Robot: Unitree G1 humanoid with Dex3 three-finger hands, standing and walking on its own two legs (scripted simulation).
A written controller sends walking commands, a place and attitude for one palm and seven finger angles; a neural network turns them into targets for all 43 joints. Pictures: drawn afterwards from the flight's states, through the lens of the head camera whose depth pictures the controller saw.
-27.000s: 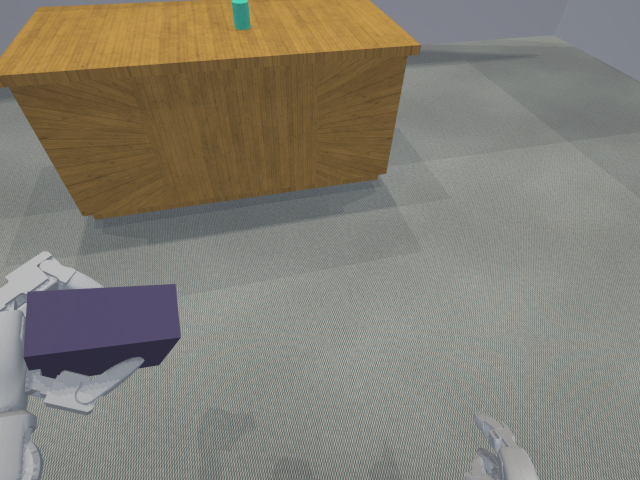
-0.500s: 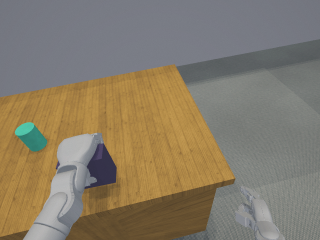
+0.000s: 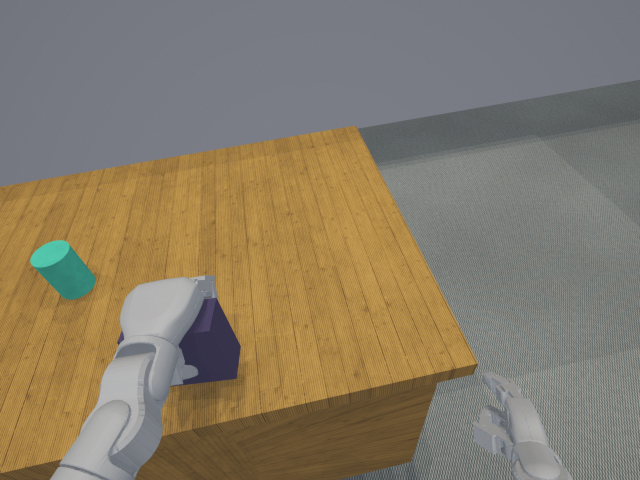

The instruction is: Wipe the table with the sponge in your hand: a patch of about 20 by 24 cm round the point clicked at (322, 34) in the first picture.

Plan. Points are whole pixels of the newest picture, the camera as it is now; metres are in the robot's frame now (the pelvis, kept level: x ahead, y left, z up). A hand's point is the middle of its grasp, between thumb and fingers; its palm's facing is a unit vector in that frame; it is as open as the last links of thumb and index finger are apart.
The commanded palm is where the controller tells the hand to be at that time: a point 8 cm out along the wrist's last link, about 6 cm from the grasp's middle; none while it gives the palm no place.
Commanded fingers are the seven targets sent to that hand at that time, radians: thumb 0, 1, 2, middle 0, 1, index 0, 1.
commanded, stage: move the sponge above the wiping area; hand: left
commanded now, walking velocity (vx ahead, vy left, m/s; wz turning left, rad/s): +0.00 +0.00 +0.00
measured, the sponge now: (190, 352) +0.25 +0.23 +0.01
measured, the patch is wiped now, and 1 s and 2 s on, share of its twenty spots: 0.00 0.00 0.00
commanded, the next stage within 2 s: lower the sponge onto the table in 1.22 s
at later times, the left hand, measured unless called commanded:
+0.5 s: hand (180, 318) +0.27 +0.24 +0.07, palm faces -0.01 -0.08 -1.00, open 9.5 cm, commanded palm +0.25 +0.25 +0.14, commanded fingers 0.00 0.10 1.30 -1.20 -1.60 -1.20 -1.60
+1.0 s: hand (169, 303) +0.28 +0.25 +0.08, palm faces +0.08 -0.07 -0.99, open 9.5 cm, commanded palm +0.25 +0.25 +0.14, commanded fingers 0.00 0.10 1.30 -1.20 -1.60 -1.20 -1.60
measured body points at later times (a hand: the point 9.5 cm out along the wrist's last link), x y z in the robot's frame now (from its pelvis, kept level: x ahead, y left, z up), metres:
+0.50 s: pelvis +0.00 +0.00 +0.00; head -0.01 -0.04 +0.45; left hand +0.26 +0.24 +0.12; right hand +0.24 -0.21 -0.09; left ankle +0.02 +0.12 -0.74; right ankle -0.01 -0.12 -0.74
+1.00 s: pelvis +0.00 +0.00 +0.00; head -0.01 -0.04 +0.45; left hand +0.27 +0.25 +0.14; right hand +0.24 -0.21 -0.09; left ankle +0.02 +0.12 -0.74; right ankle -0.01 -0.12 -0.74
